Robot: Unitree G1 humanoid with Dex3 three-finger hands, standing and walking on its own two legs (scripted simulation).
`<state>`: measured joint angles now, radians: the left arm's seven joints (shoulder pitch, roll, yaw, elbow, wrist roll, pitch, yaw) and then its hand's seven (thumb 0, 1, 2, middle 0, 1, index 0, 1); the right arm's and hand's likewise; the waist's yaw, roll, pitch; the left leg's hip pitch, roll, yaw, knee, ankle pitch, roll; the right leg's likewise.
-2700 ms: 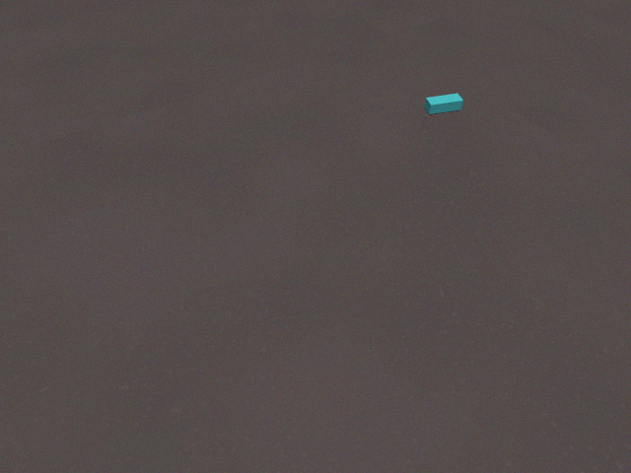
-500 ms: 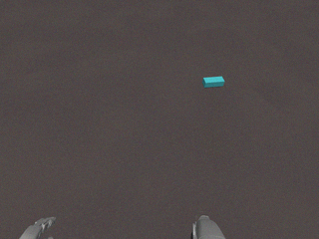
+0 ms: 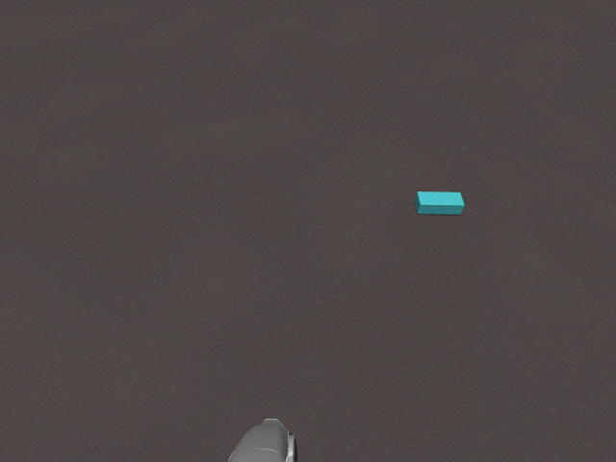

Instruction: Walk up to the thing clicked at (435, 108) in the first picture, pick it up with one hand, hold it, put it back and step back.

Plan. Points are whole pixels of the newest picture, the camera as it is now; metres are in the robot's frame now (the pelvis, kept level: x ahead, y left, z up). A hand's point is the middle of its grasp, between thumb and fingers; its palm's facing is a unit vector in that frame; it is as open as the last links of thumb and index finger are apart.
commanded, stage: walk up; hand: left
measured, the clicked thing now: (438, 203) +1.26 -0.39 -0.74
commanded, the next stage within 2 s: none
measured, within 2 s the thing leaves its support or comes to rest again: neither
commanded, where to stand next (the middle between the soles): +0.89 -0.72 m, yaw +6 degrees
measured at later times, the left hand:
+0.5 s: hand (279, 312) +0.36 +0.12 -0.13, palm faces -0.07 -0.93 -0.36, open 7.4 cm
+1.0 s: hand (364, 310) +0.41 -0.03 -0.18, palm faces +0.04 -0.96 -0.29, open 7.4 cm
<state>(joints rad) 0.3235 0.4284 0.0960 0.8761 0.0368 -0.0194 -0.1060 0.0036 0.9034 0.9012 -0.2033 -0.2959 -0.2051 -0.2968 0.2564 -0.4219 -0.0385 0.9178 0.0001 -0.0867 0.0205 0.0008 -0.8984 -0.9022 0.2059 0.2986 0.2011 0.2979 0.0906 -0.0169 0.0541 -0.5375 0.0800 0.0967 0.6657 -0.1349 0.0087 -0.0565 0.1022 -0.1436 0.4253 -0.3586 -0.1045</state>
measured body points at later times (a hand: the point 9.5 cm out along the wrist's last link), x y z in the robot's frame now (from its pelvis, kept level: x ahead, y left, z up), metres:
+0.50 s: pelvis +0.22 -0.16 -0.02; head +0.23 -0.16 +0.43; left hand +0.36 +0.17 -0.11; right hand +0.23 -0.53 -0.11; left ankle +0.16 +0.07 -0.73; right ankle +0.32 -0.32 -0.73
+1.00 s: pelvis +0.41 -0.29 -0.02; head +0.43 -0.25 +0.43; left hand +0.40 +0.02 -0.15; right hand +0.50 -0.62 -0.10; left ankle +0.49 -0.20 -0.73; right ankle +0.32 -0.33 -0.72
